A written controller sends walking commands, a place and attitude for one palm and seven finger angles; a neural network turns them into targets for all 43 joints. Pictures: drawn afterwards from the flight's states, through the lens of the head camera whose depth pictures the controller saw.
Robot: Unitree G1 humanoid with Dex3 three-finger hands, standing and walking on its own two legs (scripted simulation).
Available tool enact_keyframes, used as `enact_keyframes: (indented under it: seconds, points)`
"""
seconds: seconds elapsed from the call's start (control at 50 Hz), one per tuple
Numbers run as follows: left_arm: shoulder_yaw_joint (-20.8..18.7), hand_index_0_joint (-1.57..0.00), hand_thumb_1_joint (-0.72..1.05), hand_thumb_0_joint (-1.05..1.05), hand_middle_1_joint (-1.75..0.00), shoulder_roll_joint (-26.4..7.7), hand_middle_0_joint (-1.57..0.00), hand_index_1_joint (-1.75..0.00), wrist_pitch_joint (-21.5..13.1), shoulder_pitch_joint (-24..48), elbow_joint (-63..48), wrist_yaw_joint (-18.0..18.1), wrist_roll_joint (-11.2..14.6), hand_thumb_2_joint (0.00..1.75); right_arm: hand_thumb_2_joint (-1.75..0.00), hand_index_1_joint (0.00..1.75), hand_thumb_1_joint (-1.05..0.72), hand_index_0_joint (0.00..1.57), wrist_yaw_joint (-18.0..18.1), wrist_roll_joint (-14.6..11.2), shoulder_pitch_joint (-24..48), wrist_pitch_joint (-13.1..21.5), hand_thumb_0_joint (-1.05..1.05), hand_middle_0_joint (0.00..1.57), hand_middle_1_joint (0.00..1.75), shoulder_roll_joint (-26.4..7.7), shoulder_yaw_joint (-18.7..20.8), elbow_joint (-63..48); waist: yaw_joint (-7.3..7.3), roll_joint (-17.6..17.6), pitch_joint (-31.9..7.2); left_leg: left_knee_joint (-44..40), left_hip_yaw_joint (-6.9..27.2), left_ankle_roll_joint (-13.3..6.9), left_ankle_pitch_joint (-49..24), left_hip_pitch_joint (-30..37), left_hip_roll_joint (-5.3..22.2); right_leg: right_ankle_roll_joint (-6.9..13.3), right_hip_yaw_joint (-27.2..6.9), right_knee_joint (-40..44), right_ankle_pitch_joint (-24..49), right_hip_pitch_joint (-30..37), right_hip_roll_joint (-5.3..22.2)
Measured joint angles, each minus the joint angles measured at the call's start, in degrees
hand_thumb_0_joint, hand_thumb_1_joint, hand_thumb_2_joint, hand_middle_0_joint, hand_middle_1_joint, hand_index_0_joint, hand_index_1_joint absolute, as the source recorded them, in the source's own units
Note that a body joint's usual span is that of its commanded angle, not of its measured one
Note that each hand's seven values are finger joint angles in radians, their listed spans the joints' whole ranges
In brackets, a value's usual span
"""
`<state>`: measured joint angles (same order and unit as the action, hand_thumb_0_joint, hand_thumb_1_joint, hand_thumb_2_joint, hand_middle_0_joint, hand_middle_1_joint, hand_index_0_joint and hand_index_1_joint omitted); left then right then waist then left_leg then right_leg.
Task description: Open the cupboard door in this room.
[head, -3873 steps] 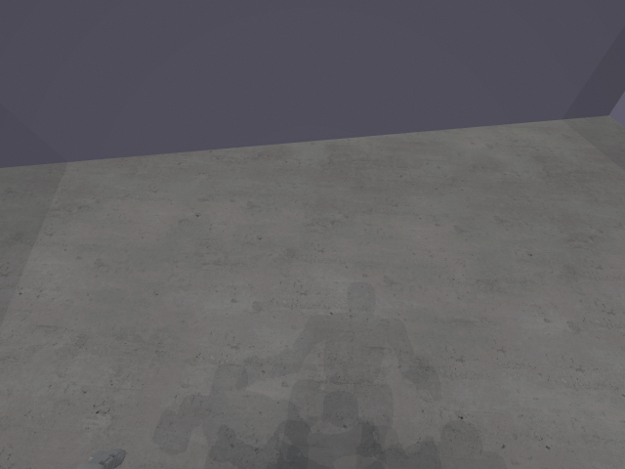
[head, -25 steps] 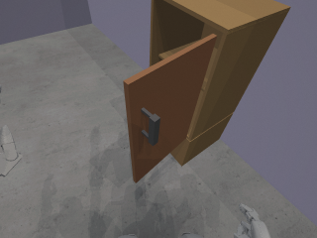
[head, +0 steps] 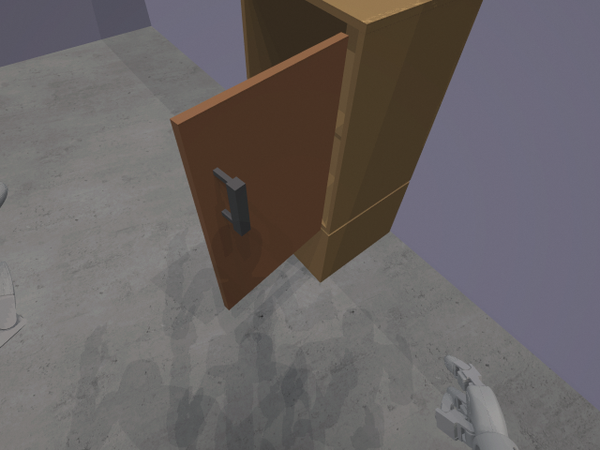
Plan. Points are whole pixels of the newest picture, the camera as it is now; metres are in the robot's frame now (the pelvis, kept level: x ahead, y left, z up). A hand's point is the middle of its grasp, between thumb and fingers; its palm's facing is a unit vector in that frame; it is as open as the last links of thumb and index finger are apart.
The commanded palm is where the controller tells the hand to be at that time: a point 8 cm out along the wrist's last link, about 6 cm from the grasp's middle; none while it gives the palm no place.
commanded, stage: stop stepping back and stand still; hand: left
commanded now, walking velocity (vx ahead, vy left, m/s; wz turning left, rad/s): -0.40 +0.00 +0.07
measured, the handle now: (231, 201) +0.49 +0.16 -0.01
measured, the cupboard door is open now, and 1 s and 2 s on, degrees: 98 98 98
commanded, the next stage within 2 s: let the arm hang, fingers relaxed in 1.36 s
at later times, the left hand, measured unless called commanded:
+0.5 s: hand out of the picture +0.08 +0.22 +0.16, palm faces +0.50 -0.73 -0.47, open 7.4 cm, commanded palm +0.02 +0.25 +0.17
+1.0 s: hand out of the picture +0.06 +0.25 +0.14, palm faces +0.53 -0.75 -0.40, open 7.4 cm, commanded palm +0.00 +0.28 +0.17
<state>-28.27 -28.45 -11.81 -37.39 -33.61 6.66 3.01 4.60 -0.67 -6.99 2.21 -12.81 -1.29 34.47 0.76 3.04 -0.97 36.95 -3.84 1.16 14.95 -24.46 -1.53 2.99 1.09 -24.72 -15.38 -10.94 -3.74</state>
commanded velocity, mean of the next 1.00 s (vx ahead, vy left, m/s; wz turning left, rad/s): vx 0.11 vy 0.05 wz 0.00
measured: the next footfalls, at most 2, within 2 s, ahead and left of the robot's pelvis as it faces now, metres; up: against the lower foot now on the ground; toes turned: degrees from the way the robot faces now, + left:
left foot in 0.02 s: +0.02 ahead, +0.09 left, +0.00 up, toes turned +4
left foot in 0.62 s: -0.10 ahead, +0.09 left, +0.00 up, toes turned +7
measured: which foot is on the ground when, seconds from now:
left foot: up 0.00-0.00, down 0.02-0.26, up 0.28-0.60, down 0.62-1.00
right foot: down 0.00-1.00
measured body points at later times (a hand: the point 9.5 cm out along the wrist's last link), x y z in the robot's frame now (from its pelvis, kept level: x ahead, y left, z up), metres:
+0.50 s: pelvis -0.10 -0.06 +0.00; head -0.11 -0.07 +0.45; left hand +0.05 +0.25 +0.19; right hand +0.04 -0.31 -0.10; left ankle -0.13 +0.09 -0.70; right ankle -0.07 -0.13 -0.75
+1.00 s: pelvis -0.11 -0.03 -0.02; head -0.12 -0.02 +0.43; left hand +0.03 +0.29 +0.16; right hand +0.07 -0.24 -0.10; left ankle -0.13 +0.08 -0.75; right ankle -0.07 -0.13 -0.75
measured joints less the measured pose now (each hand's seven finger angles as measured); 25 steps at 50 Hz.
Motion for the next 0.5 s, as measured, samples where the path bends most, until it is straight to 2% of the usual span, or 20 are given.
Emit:
enact_keyframes:
  seconds: [0.02, 0.04, 0.06, 0.08, 0.12, 0.16, 0.2, 0.26, 0.28, 0.32, 0.36, 0.4, 0.44, 0.5]
  points:
    - [0.8, -0.22, 0.88, 0.01, -0.31, 1.1, -0.21, -0.31, 0.5, 0.8, 0.7, 0.3, 0.1, 0.89, -0.90, 0.30, -0.91, 0.20, 0.4, 0.0, -0.1, -0.1, 0.01, 0.20, 0.30, -1.0, 0.2, -0.2, -0.05, -1.4, 0.0, -4.0, -0.2, -0.3, -6.7, 2.7, 0.4, -0.9, 0.9, -0.9, 0.9, -0.5, -0.8]
    - [1.6, -0.22, 0.88, 0.01, -0.31, 1.8, -0.21, -0.31, 1.0, 1.9, 1.2, 0.6, 0.2, 0.89, -0.90, 0.30, -0.91, 0.20, 0.6, -0.1, -0.2, -0.1, 0.01, 0.20, 0.30, -1.7, 0.7, -0.4, -0.12, -2.6, 0.0, -8.0, 0.1, -1.5, -8.0, 5.0, 1.0, -2.5, 1.6, -2.9, 1.1, -1.7, -1.5]
    - [2.4, -0.21, 0.88, 0.01, -0.31, 2.0, -0.21, -0.31, 1.5, 3.3, 1.7, 0.8, 0.2, 0.89, -0.90, 0.30, -0.91, 0.20, 0.7, -0.2, -0.1, -0.1, 0.01, 0.20, 0.30, -1.9, 1.4, -0.4, -0.11, -2.7, 0.2, -10.6, 0.3, -2.7, -5.8, 6.3, 0.9, -4.0, 1.4, -6.3, 0.0, -3.5, -1.5]
    - [3.1, -0.21, 0.88, 0.01, -0.31, 2.0, -0.21, -0.31, 1.6, 4.9, 2.3, 0.9, 0.2, 0.89, -0.90, 0.29, -0.91, 0.20, 0.5, -0.3, 0.1, 0.2, 0.01, 0.20, 0.30, -1.7, 2.0, -0.1, 0.07, -1.9, 0.7, -12.2, 0.1, -3.5, -4.0, 7.0, 0.3, -4.7, 0.1, -10.9, -4.0, -5.6, -1.1]
    - [4.4, -0.21, 0.88, 0.01, -0.31, 2.5, -0.21, -0.31, 1.5, 7.0, 3.8, 1.0, -0.2, 0.89, -0.90, 0.29, -0.91, 0.20, -0.1, 0.3, 0.5, 1.0, 0.01, 0.20, 0.30, -0.8, 2.6, 0.1, -0.07, -0.5, 1.9, -13.5, 0.2, -3.8, -4.0, 7.0, -0.4, -4.4, -2.4, -18.6, -10.5, -9.1, -0.4]
    - [5.2, -0.21, 0.88, 0.01, -0.31, 3.2, -0.21, -0.31, 2.6, 7.0, 4.0, 1.2, -0.4, 0.89, -0.90, 0.29, -0.91, 0.20, -0.6, 0.6, 0.3, 1.9, 0.01, 0.20, 0.30, 0.1, 2.5, -0.6, -0.51, -0.1, 3.2, -14.2, 0.5, -3.1, -5.9, 7.2, -0.3, -4.2, -2.6, -20.1, -11.1, -10.3, 0.8]
    - [5.2, -0.21, 0.88, 0.01, -0.31, 3.2, -0.21, -0.31, 3.8, 4.9, 2.8, 1.6, -0.5, 0.89, -0.90, 0.29, -0.91, 0.20, -1.1, 0.6, -0.6, 2.6, 0.01, 0.20, 0.30, 1.1, 1.8, -1.5, -1.04, -0.1, 3.8, -13.8, 0.8, -2.5, -6.7, 7.0, 0.3, -4.2, -1.9, -17.3, -8.6, -9.6, 2.2]
    - [4.0, -0.21, 0.88, 0.02, -0.31, 1.5, -0.21, -0.31, 4.0, 0.8, 0.1, 1.9, -0.5, 0.89, -0.90, 0.29, -0.91, 0.20, -1.2, 0.6, -2.8, 3.1, 0.01, 0.20, 0.30, 2.2, 0.5, -3.0, -1.46, 0.2, 3.5, -9.8, 1.1, -1.3, -5.7, 5.0, 1.0, -4.2, -0.8, -8.4, -3.8, -5.8, 4.1]
    - [3.8, -0.21, 0.88, 0.02, -0.31, 1.4, -0.21, -0.31, 3.4, 0.3, -0.2, 2.0, -0.6, 0.89, -0.90, 0.30, -0.91, 0.20, -1.1, 0.6, -3.2, 3.0, 0.01, 0.20, 0.30, 2.1, 0.4, -2.8, -1.40, -0.7, 3.6, -6.8, 1.8, -1.1, -3.0, 3.7, 1.7, -2.8, -0.1, -7.7, -2.6, -5.6, 3.3]
    - [4.1, -0.21, 0.88, 0.02, -0.31, 1.8, -0.21, -0.31, 2.3, 0.5, 0.1, 2.0, -0.7, 0.89, -0.90, 0.30, -0.91, 0.20, -1.0, 0.9, -4.2, 2.7, 0.01, 0.20, 0.30, 2.0, 0.5, -1.3, -0.90, -1.6, 2.9, 3.5, 4.0, -0.9, 4.2, -0.1, 1.3, -0.4, 0.7, -7.3, -1.0, -5.9, 2.4]
    - [4.3, -0.21, 0.88, 0.02, -0.31, 2.9, -0.21, -0.31, 0.9, 1.7, 1.6, 1.9, -0.9, 0.89, -0.90, 0.30, -0.91, 0.21, -1.1, 1.0, -5.6, 2.3, 0.01, 0.20, 0.30, 1.6, 0.8, 0.9, -0.27, -1.3, 1.6, 14.1, 4.4, -0.5, 5.1, -2.9, 0.4, 0.5, 0.7, -5.4, 0.6, -5.6, 2.8]
    - [4.1, -0.22, 0.88, 0.01, -0.31, 4.3, -0.21, -0.31, -0.5, 3.0, 4.4, 2.0, -0.9, 0.89, -0.90, 0.30, -0.91, 0.21, -1.1, 1.0, -7.1, 1.9, 0.01, 0.20, 0.30, 1.1, 1.1, 2.5, -0.29, -0.9, -0.2, 18.5, 3.6, -0.2, 3.3, -3.4, 0.6, 0.6, 0.6, -3.1, 2.1, -5.1, 3.5]
    - [4.1, -0.21, 0.88, 0.01, -0.31, 5.3, -0.21, -0.31, -1.3, 4.4, 7.9, 2.2, -1.1, 0.89, -0.90, 0.30, -0.91, 0.21, -0.8, 1.0, -8.6, 1.8, 0.01, 0.20, 0.30, 0.5, 1.5, 3.2, -0.98, -1.0, -1.7, 17.1, 2.8, -0.4, 2.4, -1.8, 1.4, 0.5, 1.0, -1.5, 3.2, -4.8, 4.2]
    - [5.2, -0.21, 0.88, 0.01, -0.31, 6.5, -0.21, -0.31, -1.2, 6.5, 12.1, 2.3, -1.5, 0.89, -0.90, 0.30, -0.91, 0.21, -0.1, 0.8, -9.9, 2.4, 0.01, 0.20, 0.30, -0.9, 2.4, 4.0, -1.82, -1.6, -2.6, 9.1, 1.8, -1.4, 4.3, 2.7, 2.7, 0.2, 2.1, -0.7, 4.0, -4.8, 5.1]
